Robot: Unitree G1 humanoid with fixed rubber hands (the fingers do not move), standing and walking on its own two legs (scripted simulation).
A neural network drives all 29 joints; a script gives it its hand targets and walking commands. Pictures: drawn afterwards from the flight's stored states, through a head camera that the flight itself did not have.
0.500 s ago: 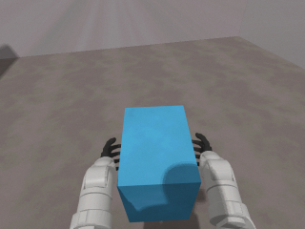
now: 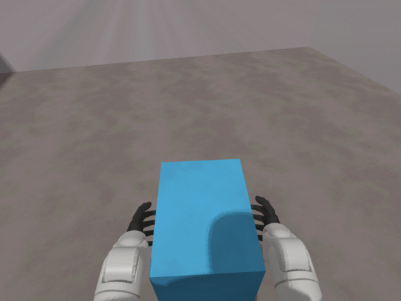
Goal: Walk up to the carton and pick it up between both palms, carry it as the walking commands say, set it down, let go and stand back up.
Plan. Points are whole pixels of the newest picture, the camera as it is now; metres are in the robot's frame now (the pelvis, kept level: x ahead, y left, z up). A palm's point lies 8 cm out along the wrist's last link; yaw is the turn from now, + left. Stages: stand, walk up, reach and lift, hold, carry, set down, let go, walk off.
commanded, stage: hold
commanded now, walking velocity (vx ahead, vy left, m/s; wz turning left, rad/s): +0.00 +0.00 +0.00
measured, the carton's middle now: (204, 237) +0.29 -0.01 -0.03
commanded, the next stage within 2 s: set down in 0.02 s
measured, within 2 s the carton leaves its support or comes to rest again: neither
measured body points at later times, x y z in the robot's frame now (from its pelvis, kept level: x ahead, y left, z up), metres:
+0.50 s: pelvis -0.05 -0.01 -0.02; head -0.06 -0.02 +0.43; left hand +0.27 +0.12 -0.03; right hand +0.28 -0.16 -0.02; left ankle +0.02 +0.08 -0.73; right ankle +0.02 -0.10 -0.73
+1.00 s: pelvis -0.06 -0.03 -0.07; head +0.08 -0.03 +0.36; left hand +0.30 +0.13 -0.13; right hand +0.32 -0.14 -0.13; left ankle +0.02 +0.08 -0.73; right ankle +0.02 -0.10 -0.73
